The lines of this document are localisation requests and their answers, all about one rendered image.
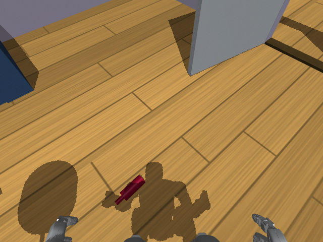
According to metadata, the left robot hand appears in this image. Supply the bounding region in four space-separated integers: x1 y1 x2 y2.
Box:
45 216 78 242

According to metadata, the bottle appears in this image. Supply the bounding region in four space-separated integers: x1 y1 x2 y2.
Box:
115 175 145 205

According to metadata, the sofa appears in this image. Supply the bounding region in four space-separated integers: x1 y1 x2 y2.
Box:
0 41 34 105

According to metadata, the right robot hand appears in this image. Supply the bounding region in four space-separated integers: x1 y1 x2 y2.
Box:
252 214 287 242

